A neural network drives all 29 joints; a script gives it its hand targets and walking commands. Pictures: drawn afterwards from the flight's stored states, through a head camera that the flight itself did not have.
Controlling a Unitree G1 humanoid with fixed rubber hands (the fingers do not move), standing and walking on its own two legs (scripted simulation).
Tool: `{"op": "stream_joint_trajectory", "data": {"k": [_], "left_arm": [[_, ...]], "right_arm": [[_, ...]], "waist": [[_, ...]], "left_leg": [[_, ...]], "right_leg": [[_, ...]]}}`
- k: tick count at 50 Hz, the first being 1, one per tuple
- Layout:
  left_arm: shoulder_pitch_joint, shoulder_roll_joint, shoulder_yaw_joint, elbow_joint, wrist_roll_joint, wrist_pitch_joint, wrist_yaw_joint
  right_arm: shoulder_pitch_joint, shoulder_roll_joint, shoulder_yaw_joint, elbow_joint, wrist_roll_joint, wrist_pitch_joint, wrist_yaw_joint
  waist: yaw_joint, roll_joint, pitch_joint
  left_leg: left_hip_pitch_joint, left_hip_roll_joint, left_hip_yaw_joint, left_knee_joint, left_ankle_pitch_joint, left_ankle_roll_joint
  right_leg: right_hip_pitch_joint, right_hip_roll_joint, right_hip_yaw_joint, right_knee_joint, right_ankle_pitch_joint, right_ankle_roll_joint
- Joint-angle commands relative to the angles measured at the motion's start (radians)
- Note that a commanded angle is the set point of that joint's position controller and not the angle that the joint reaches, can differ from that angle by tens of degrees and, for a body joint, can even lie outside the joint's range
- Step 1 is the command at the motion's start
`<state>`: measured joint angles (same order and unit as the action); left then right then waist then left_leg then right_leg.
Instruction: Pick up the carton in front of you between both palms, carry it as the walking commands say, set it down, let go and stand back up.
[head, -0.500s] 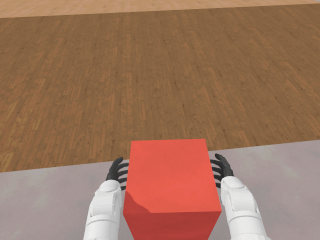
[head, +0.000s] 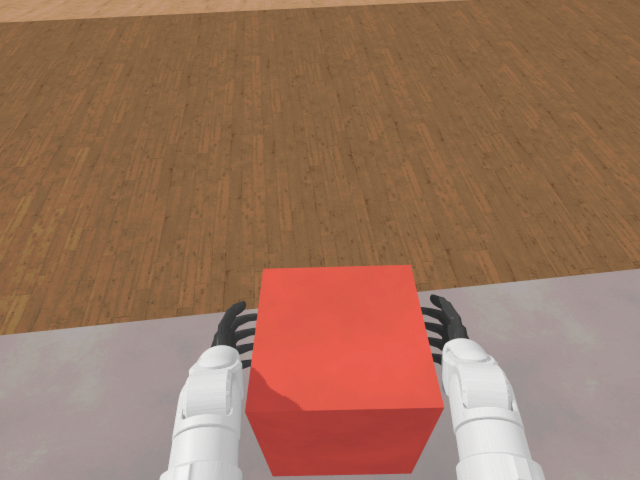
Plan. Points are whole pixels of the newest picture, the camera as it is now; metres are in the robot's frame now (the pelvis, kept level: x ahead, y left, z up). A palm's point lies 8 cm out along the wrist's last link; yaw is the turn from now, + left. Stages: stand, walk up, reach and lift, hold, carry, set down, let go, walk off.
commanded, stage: reach and lift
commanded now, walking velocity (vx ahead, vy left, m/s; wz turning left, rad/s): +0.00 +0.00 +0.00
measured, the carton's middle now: (339, 374) +0.31 +0.00 -0.05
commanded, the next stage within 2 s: hold in 0.48 s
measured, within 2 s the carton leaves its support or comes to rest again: neither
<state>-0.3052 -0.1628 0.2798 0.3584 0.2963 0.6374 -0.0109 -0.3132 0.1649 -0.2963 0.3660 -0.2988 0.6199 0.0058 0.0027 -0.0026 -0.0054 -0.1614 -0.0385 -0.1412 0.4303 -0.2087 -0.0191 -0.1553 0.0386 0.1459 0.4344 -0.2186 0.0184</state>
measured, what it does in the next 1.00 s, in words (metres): stands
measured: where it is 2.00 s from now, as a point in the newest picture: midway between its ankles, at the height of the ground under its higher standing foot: outside the picture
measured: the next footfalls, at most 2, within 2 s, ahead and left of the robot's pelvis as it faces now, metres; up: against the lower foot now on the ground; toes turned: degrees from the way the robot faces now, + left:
none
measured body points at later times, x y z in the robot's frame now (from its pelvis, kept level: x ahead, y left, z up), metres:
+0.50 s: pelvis +0.01 +0.00 +0.00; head -0.03 +0.00 +0.45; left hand +0.31 +0.15 +0.03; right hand +0.31 -0.15 +0.03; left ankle +0.02 +0.13 -0.74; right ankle +0.02 -0.13 -0.74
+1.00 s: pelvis +0.00 +0.00 +0.00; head -0.05 +0.00 +0.45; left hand +0.30 +0.15 +0.05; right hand +0.30 -0.15 +0.05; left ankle +0.02 +0.13 -0.74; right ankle +0.02 -0.13 -0.74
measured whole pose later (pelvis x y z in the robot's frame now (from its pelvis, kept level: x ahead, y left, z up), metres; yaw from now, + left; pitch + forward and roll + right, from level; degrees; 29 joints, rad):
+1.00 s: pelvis +0.00 +0.00 +0.00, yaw +0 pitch -7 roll +0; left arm -0.30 -0.16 0.25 0.26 0.29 0.76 -0.01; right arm -0.30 0.16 -0.26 0.27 -0.29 0.74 0.01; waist 0.00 0.00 0.01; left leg -0.07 -0.03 -0.14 0.38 -0.19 -0.02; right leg -0.06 0.03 0.14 0.38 -0.20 0.02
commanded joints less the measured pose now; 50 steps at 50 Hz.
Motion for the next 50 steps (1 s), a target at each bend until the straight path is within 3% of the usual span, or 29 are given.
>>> {"op": "stream_joint_trajectory", "data": {"k": [1, 12, 23, 28, 35, 50], "left_arm": [[-0.506, -0.945, -0.566, -0.024, -0.247, -0.026, -0.239], [-0.43, -0.934, -0.595, -0.096, -0.268, 0.001, -0.234], [-0.432, -0.926, -0.599, -0.125, -0.275, 0.026, -0.234], [-0.443, -0.937, -0.668, -0.209, -0.319, 0.053, -0.231], [-0.436, -0.888, -0.589, -0.146, -0.271, 0.1, -0.229], [-0.535, -0.919, -0.591, -0.12, -0.276, 0.087, -0.239]], "right_arm": [[-0.476, 0.955, 0.567, 0.005, 0.241, -0.01, 0.25], [-0.4, 0.942, 0.597, -0.065, 0.264, 0.018, 0.244], [-0.402, 0.934, 0.603, -0.094, 0.271, 0.043, 0.242], [-0.412, 0.946, 0.672, -0.18, 0.313, 0.07, 0.239], [-0.411, 0.892, 0.59, -0.121, 0.27, 0.116, 0.24], [-0.511, 0.922, 0.595, -0.095, 0.272, 0.102, 0.252]], "waist": [[0.0, 0.002, -0.266], [-0.001, 0.002, -0.264], [-0.001, 0.001, -0.237], [-0.005, 0.0, -0.288], [-0.001, 0.002, -0.137], [-0.002, 0.001, -0.192]], "left_leg": [[0.105, -0.062, 0.08, -0.069, 0.155, -0.001], [0.143, -0.068, 0.073, -0.085, 0.247, -0.006], [0.145, -0.067, 0.073, -0.096, 0.223, -0.004], [0.186, -0.068, 0.07, -0.103, 0.283, -0.009], [0.136, -0.062, 0.078, -0.136, 0.102, -0.003], [0.14, -0.059, 0.084, -0.118, 0.072, -0.001]], "right_leg": [[0.065, 0.064, -0.084, -0.076, 0.16, 0.001], [0.108, 0.067, -0.077, -0.093, 0.256, 0.007], [0.114, 0.066, -0.077, -0.103, 0.233, 0.008], [0.151, 0.066, -0.074, -0.11, 0.29, 0.012], [0.101, 0.06, -0.083, -0.141, 0.109, 0.003], [0.096, 0.057, -0.088, -0.126, 0.077, 0.0]]}}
